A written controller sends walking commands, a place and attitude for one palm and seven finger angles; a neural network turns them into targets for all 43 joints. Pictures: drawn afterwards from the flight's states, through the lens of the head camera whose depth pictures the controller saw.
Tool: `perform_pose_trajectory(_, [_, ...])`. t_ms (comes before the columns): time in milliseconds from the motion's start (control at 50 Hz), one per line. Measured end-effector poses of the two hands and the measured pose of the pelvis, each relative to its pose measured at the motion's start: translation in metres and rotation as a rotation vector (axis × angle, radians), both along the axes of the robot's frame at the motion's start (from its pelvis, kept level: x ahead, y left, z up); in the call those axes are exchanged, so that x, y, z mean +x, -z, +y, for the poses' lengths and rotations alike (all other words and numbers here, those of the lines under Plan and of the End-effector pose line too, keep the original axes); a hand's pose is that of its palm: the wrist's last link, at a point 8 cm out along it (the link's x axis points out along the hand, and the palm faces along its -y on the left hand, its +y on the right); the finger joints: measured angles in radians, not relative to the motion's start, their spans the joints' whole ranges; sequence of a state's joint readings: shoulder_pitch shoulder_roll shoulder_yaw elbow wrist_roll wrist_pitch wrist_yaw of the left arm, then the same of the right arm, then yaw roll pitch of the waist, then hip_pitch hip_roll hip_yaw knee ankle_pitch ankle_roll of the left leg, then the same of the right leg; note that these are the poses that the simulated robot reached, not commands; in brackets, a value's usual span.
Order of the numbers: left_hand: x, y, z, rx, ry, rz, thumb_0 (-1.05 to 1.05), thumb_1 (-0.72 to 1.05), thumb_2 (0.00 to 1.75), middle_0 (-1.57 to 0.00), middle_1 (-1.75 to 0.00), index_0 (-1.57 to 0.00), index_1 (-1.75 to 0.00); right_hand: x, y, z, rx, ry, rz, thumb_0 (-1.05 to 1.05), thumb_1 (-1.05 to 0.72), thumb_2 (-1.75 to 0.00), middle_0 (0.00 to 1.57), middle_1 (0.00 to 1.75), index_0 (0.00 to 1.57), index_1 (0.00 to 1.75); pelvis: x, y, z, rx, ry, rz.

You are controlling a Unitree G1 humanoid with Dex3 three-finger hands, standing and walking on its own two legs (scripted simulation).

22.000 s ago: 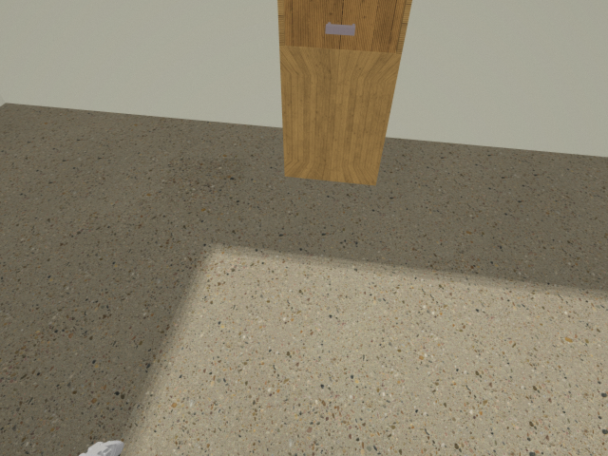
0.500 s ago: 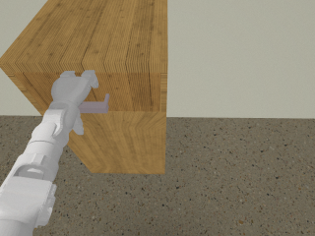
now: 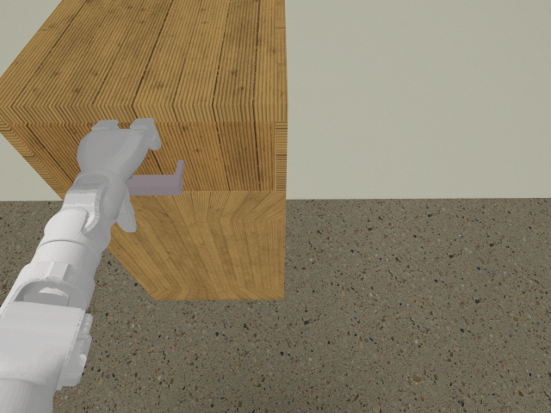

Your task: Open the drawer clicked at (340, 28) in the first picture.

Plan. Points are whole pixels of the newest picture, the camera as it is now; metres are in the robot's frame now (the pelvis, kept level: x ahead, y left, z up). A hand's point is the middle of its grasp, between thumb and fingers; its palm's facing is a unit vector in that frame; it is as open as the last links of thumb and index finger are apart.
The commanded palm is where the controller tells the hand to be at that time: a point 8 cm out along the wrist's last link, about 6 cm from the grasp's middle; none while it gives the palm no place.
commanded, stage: lower the fingers behind the handle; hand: left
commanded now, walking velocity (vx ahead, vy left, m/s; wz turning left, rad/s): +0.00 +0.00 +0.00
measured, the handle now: (153, 175) +0.51 +0.22 +0.01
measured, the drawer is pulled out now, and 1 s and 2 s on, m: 0.00 0.00 0.00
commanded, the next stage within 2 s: lift the fingers back up to retry in 1.56 s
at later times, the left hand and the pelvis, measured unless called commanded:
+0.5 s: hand (141, 189) +0.46 +0.22 +0.04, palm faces -0.03 -0.03 -1.00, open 13.8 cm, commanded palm +0.43 +0.22 +0.09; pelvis +0.00 +0.01 -0.01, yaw +0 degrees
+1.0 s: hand (143, 196) +0.46 +0.22 +0.02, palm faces -0.03 +0.00 -1.00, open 13.8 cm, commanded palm +0.44 +0.22 +0.05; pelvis -0.02 +0.00 -0.02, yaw +0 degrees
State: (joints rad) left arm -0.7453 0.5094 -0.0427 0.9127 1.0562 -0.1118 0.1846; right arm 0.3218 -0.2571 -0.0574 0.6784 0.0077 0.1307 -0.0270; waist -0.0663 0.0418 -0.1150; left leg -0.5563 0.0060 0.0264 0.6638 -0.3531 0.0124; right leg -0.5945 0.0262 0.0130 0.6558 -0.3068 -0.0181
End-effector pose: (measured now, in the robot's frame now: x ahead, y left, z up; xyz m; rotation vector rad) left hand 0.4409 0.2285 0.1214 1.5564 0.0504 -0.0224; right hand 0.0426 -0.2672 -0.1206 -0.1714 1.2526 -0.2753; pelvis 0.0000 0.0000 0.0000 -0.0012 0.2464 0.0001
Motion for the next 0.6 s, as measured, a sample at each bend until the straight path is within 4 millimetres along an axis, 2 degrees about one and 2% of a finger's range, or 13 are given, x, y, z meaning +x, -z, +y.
perform_pose_trajectory(200, [-0.007, 0.016, -0.002, -0.016, 0.037, -0.007, 0.0, -0.49, 0.31, -0.32, -1.2, -0.32, -1.2, -0.003, 0.002, 0.005, -0.001, -0.003, 0.014, 0.0, -0.9, -0.9, 0.2, 0.3, 0.2, 0.3, -0.001, 0.003, 0.006, -0.004, -0.002, 0.009])
perform_pose_trajectory(380, [-0.004, 0.027, -0.005, -0.004, 0.016, -0.021, 0.0, -0.49, 0.31, -0.32, -1.2, -0.32, -1.2, -0.002, 0.005, 0.01, 0.003, -0.01, 0.005, 0.0, -0.9, -0.9, 0.2, 0.3, 0.2, 0.3, -0.004, 0.007, 0.008, -0.006, -0.005, 0.029])
perform_pose_trajectory(600, [-0.006, 0.04, -0.007, -0.009, 0.005, 0.0, 0.0, -0.49, 0.31, -0.32, -1.2, -0.32, -1.2, -0.011, 0.008, 0.01, 0.005, 0.005, 0.015, 0.0, -0.9, -0.9, 0.2, 0.3, 0.2, 0.3, -0.005, 0.009, 0.007, -0.006, 0.004, 0.038])
